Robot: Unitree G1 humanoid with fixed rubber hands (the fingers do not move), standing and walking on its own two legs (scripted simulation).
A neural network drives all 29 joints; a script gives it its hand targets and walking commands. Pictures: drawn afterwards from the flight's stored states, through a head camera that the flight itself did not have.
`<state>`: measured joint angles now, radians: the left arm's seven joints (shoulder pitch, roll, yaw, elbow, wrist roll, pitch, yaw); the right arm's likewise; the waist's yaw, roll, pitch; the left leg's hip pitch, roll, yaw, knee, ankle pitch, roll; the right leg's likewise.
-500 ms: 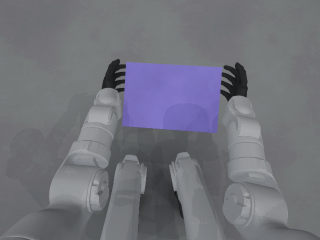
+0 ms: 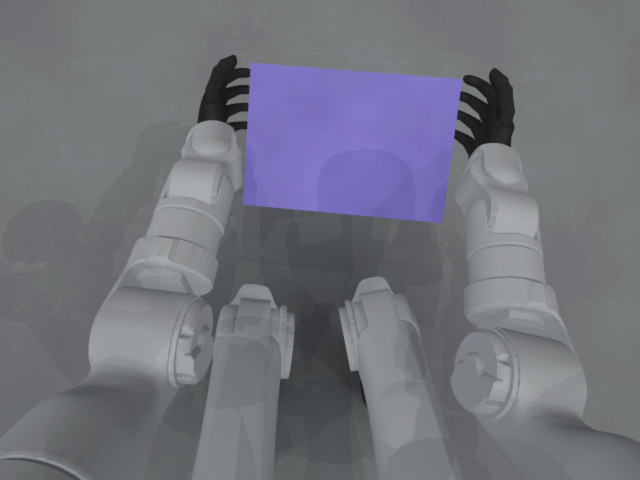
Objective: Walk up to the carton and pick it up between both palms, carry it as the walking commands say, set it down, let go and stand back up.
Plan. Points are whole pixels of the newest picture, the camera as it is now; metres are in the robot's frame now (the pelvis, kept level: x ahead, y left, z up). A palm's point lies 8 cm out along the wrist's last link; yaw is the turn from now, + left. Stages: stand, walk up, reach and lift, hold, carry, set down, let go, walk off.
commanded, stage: set down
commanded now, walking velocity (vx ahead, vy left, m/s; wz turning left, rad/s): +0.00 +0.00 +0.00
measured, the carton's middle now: (346, 150) +0.49 -0.06 -0.19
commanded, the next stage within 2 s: none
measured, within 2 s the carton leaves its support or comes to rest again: rests again in 1.58 s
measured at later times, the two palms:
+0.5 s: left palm (233, 143) +0.52 +0.10 -0.23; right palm (442, 164) +0.47 -0.20 -0.21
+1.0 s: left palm (231, 135) +0.53 +0.10 -0.23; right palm (443, 162) +0.48 -0.21 -0.23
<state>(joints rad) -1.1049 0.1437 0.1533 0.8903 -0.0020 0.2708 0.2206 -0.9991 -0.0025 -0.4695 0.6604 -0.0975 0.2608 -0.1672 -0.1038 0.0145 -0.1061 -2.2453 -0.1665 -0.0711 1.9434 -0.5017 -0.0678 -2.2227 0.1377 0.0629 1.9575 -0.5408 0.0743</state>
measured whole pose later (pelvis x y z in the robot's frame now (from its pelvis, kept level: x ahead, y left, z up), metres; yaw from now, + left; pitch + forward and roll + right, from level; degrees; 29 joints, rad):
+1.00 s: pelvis -0.02 +0.01 -0.07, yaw -1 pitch +26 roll -2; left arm -1.49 0.32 -0.03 1.14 -0.18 0.20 0.20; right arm -1.34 -0.20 -0.32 0.93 0.09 0.18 -0.20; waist -0.09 0.01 0.52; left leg -2.15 -0.13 -0.02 2.24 -0.55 -0.04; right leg -2.12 0.12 0.03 2.24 -0.59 0.08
